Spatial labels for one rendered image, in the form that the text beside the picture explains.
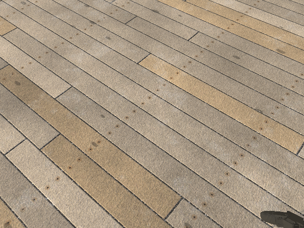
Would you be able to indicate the right robot hand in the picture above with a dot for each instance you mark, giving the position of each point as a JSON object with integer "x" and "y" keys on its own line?
{"x": 282, "y": 219}

